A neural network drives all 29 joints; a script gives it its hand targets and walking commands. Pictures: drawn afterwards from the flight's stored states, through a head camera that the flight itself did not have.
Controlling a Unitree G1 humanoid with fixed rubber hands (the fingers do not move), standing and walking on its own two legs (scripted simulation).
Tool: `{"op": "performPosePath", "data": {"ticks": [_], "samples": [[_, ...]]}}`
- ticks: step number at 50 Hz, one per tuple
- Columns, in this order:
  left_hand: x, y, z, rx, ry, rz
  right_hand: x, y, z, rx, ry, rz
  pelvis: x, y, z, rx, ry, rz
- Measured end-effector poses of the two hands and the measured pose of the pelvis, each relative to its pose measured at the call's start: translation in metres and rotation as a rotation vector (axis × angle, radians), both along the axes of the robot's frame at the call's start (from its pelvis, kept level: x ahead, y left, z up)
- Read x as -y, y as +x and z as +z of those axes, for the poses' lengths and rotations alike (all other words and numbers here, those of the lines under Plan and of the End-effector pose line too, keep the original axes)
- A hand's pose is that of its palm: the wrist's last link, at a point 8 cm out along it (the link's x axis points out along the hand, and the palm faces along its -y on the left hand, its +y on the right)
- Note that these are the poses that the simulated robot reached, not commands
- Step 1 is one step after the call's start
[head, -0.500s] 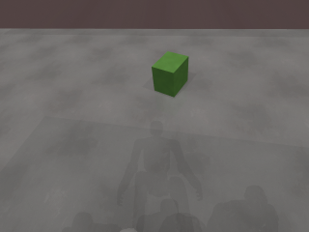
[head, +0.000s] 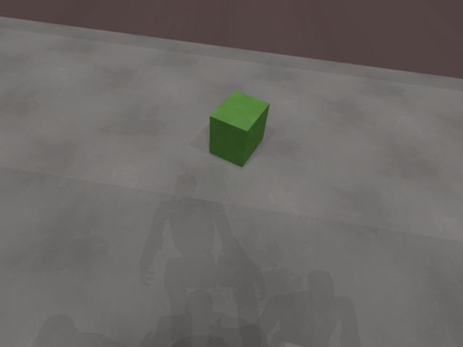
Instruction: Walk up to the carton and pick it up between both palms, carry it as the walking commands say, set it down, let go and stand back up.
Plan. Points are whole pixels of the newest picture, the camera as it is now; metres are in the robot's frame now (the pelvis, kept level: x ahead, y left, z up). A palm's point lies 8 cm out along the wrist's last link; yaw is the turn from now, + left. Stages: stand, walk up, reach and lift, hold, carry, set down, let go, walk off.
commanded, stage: walk up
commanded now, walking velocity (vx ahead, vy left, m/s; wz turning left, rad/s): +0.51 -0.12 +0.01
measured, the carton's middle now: (238, 128) +1.39 -0.07 -0.64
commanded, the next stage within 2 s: none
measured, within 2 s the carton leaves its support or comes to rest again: neither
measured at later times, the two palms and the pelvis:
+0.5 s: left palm (134, 295) +0.25 +0.20 -0.11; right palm (379, 300) +0.27 -0.32 -0.15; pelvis +0.24 -0.07 +0.00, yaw +1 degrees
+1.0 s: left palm (119, 201) +0.50 +0.30 -0.15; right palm (312, 193) +0.53 -0.21 -0.13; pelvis +0.47 +0.04 -0.01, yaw +0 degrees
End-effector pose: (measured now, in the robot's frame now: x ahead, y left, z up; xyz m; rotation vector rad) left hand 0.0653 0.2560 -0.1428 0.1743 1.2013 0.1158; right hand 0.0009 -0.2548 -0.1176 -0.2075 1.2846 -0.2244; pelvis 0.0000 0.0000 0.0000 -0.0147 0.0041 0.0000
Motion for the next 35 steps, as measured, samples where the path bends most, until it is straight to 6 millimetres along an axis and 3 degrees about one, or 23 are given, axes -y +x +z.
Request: {"op": "performPosePath", "data": {"ticks": [4,8,11,14,16,19,23,26,31,35], "samples": [[0.014,0.082,0.01,0.087,-0.031,-0.047,-0.002,-0.028,0.005,-0.126,0.006,-0.079,0.003,0.036,0.004,0.01,-0.003,0.006],[0.043,0.158,0.018,0.166,-0.065,-0.101,-0.003,-0.028,0.003,-0.204,0.032,-0.134,0.014,0.074,0.002,0.015,0.001,0.005],[0.066,0.214,0.024,0.228,-0.062,-0.139,0.0,-0.012,-0.007,-0.247,0.064,-0.163,0.026,0.107,-0.004,0.013,0.013,0.0],[0.085,0.266,0.025,0.287,-0.027,-0.161,0.012,0.017,-0.025,-0.279,0.092,-0.175,0.044,0.145,-0.016,0.003,0.028,0.006],[0.088,0.285,0.021,0.303,0.015,-0.145,0.025,0.046,-0.039,-0.288,0.106,-0.151,0.055,0.167,-0.026,-0.008,0.031,0.01],[0.076,0.265,0.022,0.201,0.074,-0.068,0.044,0.115,-0.044,-0.21,0.109,-0.095,0.063,0.194,-0.019,-0.014,0.045,0.017],[0.06,0.214,0.029,0.021,0.121,0.05,0.06,0.221,-0.039,-0.067,0.111,0.006,0.066,0.228,-0.004,-0.006,0.053,0.016],[0.059,0.178,0.034,-0.095,0.123,0.118,0.06,0.29,-0.033,0.008,0.117,0.069,0.064,0.253,0.002,-0.001,0.059,0.014],[0.064,0.141,0.038,-0.252,0.097,0.209,0.041,0.388,-0.022,0.102,0.135,0.154,0.052,0.292,0.006,0.0,0.059,0.012],[0.06,0.143,0.037,-0.323,0.068,0.257,0.008,0.465,-0.015,0.177,0.158,0.215,0.035,0.327,0.004,-0.008,0.049,0.008]]}}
